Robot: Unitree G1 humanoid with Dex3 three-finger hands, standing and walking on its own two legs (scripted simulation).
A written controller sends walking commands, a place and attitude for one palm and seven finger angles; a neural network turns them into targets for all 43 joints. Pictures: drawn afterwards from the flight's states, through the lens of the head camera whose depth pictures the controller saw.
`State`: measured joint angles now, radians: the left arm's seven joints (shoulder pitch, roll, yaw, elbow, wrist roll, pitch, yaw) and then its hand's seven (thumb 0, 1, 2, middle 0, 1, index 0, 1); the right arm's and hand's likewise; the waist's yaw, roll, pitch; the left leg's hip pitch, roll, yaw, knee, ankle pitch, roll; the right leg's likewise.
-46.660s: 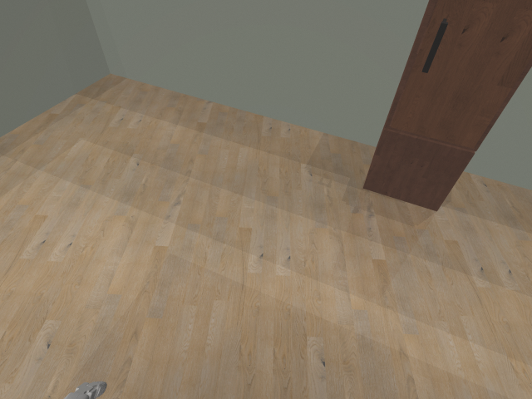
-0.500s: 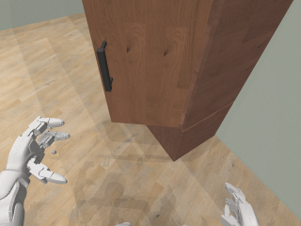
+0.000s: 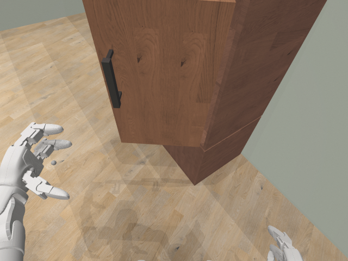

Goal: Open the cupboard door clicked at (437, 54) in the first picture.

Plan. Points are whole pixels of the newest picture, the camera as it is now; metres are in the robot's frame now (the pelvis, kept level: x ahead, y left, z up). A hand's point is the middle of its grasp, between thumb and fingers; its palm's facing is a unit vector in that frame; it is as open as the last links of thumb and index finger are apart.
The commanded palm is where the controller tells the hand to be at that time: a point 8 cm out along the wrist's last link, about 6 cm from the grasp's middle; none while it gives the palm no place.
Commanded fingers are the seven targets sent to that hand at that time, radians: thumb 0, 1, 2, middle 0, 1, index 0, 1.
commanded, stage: raise the hand with hooked fingers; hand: left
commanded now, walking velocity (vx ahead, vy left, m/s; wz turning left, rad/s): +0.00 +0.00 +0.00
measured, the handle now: (113, 80) +0.58 +0.21 +0.06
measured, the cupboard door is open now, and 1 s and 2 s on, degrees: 52 52 52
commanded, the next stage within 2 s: move the hooked fingers beside the handle in 0.18 s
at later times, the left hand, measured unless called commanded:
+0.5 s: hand (54, 154) +0.31 +0.28 +0.07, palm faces +0.05 -1.00 +0.00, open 14.0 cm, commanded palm +0.29 +0.32 +0.08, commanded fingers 0.00 -0.50 0.30 -0.30 -1.20 -0.30 -1.20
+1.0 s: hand (71, 124) +0.40 +0.28 +0.07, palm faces +0.01 -1.00 +0.01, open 14.0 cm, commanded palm +0.38 +0.32 +0.07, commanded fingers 0.00 -0.50 0.30 -0.30 -1.20 -0.30 -1.20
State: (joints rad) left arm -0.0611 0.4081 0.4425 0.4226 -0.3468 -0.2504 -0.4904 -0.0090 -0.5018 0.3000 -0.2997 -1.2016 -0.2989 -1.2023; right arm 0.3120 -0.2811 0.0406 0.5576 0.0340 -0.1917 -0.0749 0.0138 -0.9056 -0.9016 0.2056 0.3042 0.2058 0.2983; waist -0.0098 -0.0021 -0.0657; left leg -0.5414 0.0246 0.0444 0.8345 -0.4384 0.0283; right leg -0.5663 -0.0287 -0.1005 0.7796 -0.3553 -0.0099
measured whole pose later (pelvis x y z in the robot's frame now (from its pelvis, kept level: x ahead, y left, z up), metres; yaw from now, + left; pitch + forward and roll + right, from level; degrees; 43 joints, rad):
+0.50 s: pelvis -0.01 -0.01 +0.00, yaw +1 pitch +9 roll -2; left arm -0.26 0.46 0.44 0.63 -0.31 -0.26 -0.52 -0.01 -0.50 0.30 -0.30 -1.20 -0.30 -1.20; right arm 0.27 -0.28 0.06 0.58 0.04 -0.19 -0.10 0.01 -0.90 -0.90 0.21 0.30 0.21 0.30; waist -0.01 0.00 -0.05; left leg -0.59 0.03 0.02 0.87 -0.43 0.02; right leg -0.60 -0.03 -0.12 0.81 -0.35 -0.02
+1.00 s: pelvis +0.00 +0.00 -0.01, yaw -1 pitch +14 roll -2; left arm -0.53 0.55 0.49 0.92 -0.24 -0.31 -0.51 -0.01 -0.50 0.30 -0.30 -1.20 -0.30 -1.20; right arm 0.37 -0.28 0.05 0.61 0.03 -0.08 -0.07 0.01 -0.91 -0.90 0.21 0.30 0.21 0.30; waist -0.08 -0.01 -0.08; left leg -0.68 0.04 0.05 0.89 -0.45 0.03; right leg -0.71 -0.02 -0.09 0.82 -0.35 -0.01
